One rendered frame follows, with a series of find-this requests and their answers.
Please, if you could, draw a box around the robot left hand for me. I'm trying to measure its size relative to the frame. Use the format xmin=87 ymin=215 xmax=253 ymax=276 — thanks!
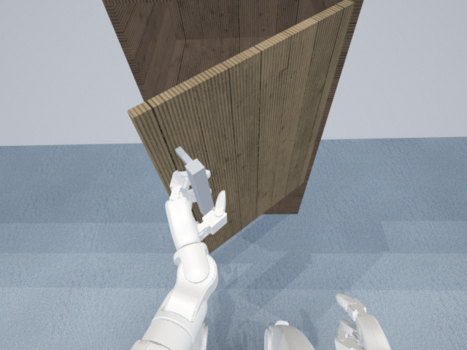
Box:
xmin=165 ymin=169 xmax=227 ymax=251

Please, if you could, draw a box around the robot right hand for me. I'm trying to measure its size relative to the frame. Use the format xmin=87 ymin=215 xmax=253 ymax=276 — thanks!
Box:
xmin=334 ymin=293 xmax=391 ymax=350

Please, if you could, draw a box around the left robot thigh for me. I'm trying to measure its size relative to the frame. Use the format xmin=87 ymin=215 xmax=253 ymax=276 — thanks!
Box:
xmin=190 ymin=322 xmax=208 ymax=350

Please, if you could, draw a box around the cupboard door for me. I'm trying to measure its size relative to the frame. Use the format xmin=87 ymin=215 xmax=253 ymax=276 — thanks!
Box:
xmin=127 ymin=0 xmax=355 ymax=254

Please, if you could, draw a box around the robot thigh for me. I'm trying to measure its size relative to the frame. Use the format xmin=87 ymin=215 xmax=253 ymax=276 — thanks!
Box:
xmin=264 ymin=324 xmax=315 ymax=350
xmin=190 ymin=322 xmax=208 ymax=350

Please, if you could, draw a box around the right robot thigh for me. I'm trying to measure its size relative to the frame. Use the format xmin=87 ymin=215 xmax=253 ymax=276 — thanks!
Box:
xmin=264 ymin=324 xmax=315 ymax=350

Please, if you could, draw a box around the left robot forearm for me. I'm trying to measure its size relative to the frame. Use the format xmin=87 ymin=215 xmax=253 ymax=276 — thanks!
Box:
xmin=131 ymin=242 xmax=218 ymax=350

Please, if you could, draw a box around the handle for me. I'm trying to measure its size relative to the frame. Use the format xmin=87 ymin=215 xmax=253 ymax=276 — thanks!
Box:
xmin=175 ymin=147 xmax=214 ymax=215

